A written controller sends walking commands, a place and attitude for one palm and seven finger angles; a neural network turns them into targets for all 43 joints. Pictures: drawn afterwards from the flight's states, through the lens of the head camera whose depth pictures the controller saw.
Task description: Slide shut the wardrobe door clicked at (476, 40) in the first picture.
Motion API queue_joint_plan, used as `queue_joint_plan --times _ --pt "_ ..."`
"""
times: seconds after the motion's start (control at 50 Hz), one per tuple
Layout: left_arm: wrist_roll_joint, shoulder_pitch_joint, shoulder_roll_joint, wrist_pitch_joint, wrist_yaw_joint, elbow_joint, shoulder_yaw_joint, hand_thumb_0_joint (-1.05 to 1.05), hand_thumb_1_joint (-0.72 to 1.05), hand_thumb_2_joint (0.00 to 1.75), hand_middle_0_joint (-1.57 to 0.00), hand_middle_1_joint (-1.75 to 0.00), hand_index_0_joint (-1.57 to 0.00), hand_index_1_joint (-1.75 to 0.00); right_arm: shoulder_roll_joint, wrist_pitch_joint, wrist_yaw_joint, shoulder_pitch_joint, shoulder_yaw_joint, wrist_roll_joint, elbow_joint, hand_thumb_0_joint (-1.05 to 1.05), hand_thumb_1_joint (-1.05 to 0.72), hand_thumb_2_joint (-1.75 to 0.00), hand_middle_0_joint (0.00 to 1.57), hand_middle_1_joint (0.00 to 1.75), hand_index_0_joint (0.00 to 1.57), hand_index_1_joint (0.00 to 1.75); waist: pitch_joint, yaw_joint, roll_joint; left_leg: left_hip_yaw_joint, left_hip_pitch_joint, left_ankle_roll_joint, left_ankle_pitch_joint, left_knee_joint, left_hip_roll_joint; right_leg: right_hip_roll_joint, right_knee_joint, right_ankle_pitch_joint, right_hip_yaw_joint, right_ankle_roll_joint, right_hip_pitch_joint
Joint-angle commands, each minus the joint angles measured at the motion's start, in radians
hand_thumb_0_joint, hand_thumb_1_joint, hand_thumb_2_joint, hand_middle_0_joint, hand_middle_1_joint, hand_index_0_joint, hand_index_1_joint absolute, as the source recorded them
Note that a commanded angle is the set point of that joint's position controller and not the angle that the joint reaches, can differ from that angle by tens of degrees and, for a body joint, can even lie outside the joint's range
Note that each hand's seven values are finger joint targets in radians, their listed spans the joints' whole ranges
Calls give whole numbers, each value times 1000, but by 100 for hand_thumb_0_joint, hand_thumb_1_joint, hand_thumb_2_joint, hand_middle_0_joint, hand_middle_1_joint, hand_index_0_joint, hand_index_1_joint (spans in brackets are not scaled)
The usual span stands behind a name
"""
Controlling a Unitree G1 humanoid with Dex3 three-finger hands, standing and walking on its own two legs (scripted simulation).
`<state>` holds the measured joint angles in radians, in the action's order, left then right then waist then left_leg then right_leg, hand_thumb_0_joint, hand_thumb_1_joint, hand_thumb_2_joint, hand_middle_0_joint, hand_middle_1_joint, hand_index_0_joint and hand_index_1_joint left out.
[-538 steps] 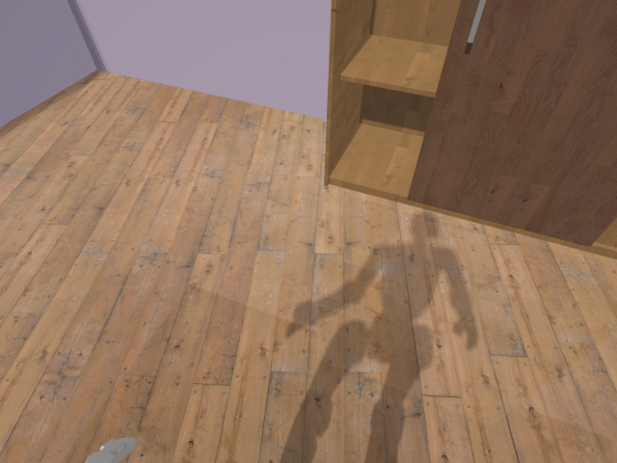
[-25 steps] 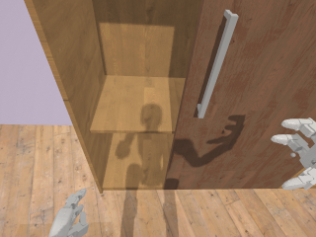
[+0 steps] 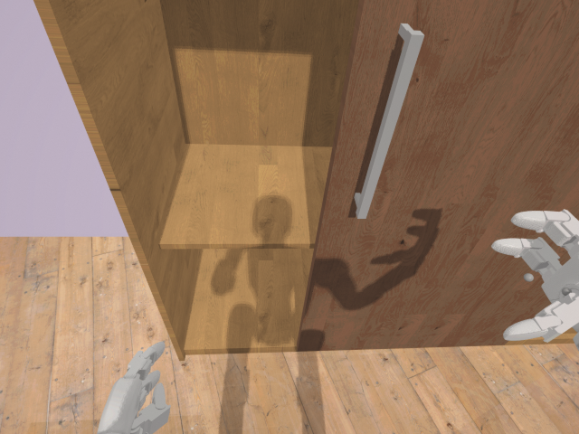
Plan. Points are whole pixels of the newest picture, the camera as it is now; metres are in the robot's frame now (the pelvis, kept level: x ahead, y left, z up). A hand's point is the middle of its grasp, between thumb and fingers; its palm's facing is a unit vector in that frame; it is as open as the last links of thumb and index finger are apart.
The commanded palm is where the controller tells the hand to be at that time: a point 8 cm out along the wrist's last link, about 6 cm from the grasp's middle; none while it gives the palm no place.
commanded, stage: move the hooked fingers beside the handle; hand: right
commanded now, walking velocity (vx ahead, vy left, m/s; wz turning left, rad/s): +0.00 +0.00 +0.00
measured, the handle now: (379, 136) +0.52 -0.13 +0.17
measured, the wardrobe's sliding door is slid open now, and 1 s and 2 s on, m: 0.39 0.39 0.39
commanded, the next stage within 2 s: none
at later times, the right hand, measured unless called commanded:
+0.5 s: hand (478, 236) +0.35 -0.24 +0.14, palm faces +0.00 +1.00 -0.05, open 14.0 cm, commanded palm +0.33 -0.28 +0.14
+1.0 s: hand (444, 204) +0.40 -0.21 +0.14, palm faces -0.05 +1.00 -0.02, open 14.0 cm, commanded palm +0.39 -0.26 +0.14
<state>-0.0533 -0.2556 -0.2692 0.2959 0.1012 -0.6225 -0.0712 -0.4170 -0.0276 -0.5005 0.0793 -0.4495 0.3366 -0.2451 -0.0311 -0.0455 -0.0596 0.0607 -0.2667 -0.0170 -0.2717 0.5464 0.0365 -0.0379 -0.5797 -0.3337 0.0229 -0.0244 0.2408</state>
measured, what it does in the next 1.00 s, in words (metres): stands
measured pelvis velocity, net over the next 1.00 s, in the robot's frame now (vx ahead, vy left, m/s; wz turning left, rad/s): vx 0.00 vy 0.00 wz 0.02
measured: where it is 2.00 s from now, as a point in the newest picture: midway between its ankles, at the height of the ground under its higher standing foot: outside the picture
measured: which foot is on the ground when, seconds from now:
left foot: down 0.00-1.00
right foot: down 0.00-1.00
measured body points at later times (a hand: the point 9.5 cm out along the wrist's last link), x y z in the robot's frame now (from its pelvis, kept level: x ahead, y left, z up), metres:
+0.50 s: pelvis +0.00 +0.00 +0.00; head +0.01 +0.02 +0.45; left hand +0.14 +0.25 -0.09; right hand +0.34 -0.29 +0.14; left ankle +0.01 +0.13 -0.73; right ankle -0.01 -0.14 -0.73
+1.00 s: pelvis +0.00 +0.00 +0.00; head +0.03 +0.01 +0.45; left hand +0.11 +0.25 -0.10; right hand +0.40 -0.26 +0.15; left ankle +0.01 +0.13 -0.73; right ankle -0.01 -0.14 -0.73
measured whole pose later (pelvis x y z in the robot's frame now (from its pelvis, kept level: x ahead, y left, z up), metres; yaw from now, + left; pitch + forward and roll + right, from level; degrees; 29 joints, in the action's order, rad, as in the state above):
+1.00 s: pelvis +0.00 +0.00 +0.00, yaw +1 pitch +5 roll +1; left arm -0.04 -0.31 -0.27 0.20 0.08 -0.66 -0.05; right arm -0.40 -0.10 -0.37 0.52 -0.35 0.21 -0.67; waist -0.05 0.03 -0.04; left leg 0.04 -0.38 -0.02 -0.27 0.56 0.03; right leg -0.04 -0.59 -0.34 0.00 -0.02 0.34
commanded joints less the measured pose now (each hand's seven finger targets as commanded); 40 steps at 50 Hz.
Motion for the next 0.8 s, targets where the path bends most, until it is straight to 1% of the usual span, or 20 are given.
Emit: queue_joint_plan --times 0.0,0.02,0.08,0.12,0.16,0.18,0.24,0.26,0.28,0.32,0.36,0.42,0.48,0.54,0.56,0.62,0.64,0.66,0.72,0.78 --pt "-9 84 -128 59 22 135 53 0 90 90 -20 -30 -20 -30 -238 -57 23 370 -22 5 178 0 50 -30 30 120 30 120 -122 37 -31 8 25 25 146 -71 -46 39 104 181 -14 42 -25" --pt "-7 84 -128 57 21 132 51 0 90 90 -20 -30 -20 -30 -229 -55 28 387 -5 -2 170 0 50 -30 30 120 30 120 -122 38 -6 6 33 25 143 -76 -47 37 102 179 -16 43 -18" --pt "-7 86 -126 59 26 131 51 0 90 90 -20 -30 -20 -30 -234 -57 44 468 14 -23 173 0 50 -30 30 120 30 120 -154 44 -34 6 32 25 142 -69 -42 38 105 180 -9 42 -33" --pt "-2 86 -124 59 24 130 52 0 90 90 -20 -30 -20 -30 -246 -68 59 464 -6 -24 175 0 50 -30 30 120 30 120 -193 33 -17 4 58 27 161 -67 -43 38 99 203 -10 42 -39" --pt "1 84 -124 56 21 130 52 0 90 90 -20 -30 -20 -30 -288 -72 70 439 -66 -21 135 0 50 -30 30 120 30 120 -219 19 -4 4 80 29 190 -59 -39 39 99 225 -12 40 -30" --pt "0 83 -124 52 21 126 52 0 90 90 -20 -30 -20 -30 -288 -74 75 448 -69 -23 111 0 50 -30 30 120 30 120 -205 22 18 8 79 28 199 -56 -39 37 101 231 -15 39 -19" --pt "-1 79 -120 46 17 125 52 0 90 90 -20 -30 -20 -30 -258 -68 86 467 -44 -29 57 0 50 -30 30 120 30 120 -189 21 3 3 74 28 219 -56 -35 37 101 240 -26 39 -2" --pt "-1 73 -125 42 17 123 56 0 90 90 -20 -30 -20 -30 -285 -64 88 472 -62 -35 38 0 50 -30 30 120 30 120 -188 20 -9 1 75 28 222 -54 -33 37 100 241 -29 38 6" --pt "-1 70 -124 39 16 125 56 0 90 90 -20 -30 -20 -30 -272 -60 86 476 -50 -38 25 0 50 -30 30 120 30 120 -187 23 -4 -1 75 27 237 -54 -32 38 99 249 -33 39 8" --pt "0 62 -126 34 10 132 61 0 90 90 -20 -30 -20 -30 -262 -57 81 459 -40 -42 23 0 50 -30 30 120 30 120 -213 19 16 -3 93 29 274 -48 -33 36 89 282 -36 42 6" --pt "-2 53 -133 26 9 130 65 0 90 90 -20 -30 -20 -30 -289 -58 74 483 -60 -41 7 0 50 -30 30 120 30 120 -227 26 20 -8 90 25 282 -45 -31 38 82 275 -44 43 13" --pt "-5 46 -129 19 11 126 68 0 90 90 -20 -30 -20 -30 -241 -78 69 576 3 -43 25 0 50 -30 30 120 30 120 -222 51 7 -9 62 26 279 -46 -37 36 75 277 -43 45 -8" --pt "-4 32 -130 19 16 118 72 0 90 90 -20 -30 -20 -30 -234 -97 78 641 21 -46 25 0 50 -30 30 120 30 120 -245 63 -26 -10 44 27 258 -46 -37 38 74 262 -38 45 -30" --pt "0 16 -132 14 15 106 75 0 90 90 -20 -30 -20 -30 -247 -108 92 653 8 -51 0 0 50 -30 30 120 30 120 -272 63 14 -11 66 26 292 -40 -38 38 70 288 -35 46 -29" --pt "1 14 -135 12 13 105 77 0 90 90 -20 -30 -20 -30 -276 -110 98 636 -24 -54 -10 0 50 -30 30 120 30 120 -281 52 13 -10 76 27 299 -36 -36 37 71 294 -34 45 -23" --pt "2 13 -129 3 5 105 76 0 90 90 -20 -30 -20 -30 -232 -105 107 634 16 -63 -34 0 50 -30 30 120 30 120 -274 53 6 -11 76 28 330 -33 -35 38 67 320 -42 45 -21" --pt "1 10 -130 -1 4 103 76 0 90 90 -20 -30 -20 -30 -251 -104 113 647 0 -65 -38 0 50 -30 30 120 30 120 -269 52 -11 -11 77 29 337 -31 -33 38 70 324 -41 43 -14" --pt "2 7 -132 -7 3 103 74 0 90 90 -20 -30 -20 -30 -263 -95 118 626 -16 -68 -77 0 50 -30 30 120 30 120 -256 46 14 -9 79 29 335 -30 -33 37 72 319 -41 43 6" --pt "2 -1 -136 -25 0 100 73 0 90 90 -20 -30 -20 -30 -261 -88 126 669 -1 -77 -139 0 50 -30 30 120 30 120 -207 59 51 -11 49 27 289 -39 -36 36 75 269 -42 45 42" --pt "1 -11 -135 -35 1 99 74 0 90 90 -20 -30 -20 -30 -262 -105 130 781 23 -91 -153 0 50 -30 30 120 30 120 -234 80 14 -18 34 28 270 -35 -36 38 70 254 -42 44 30"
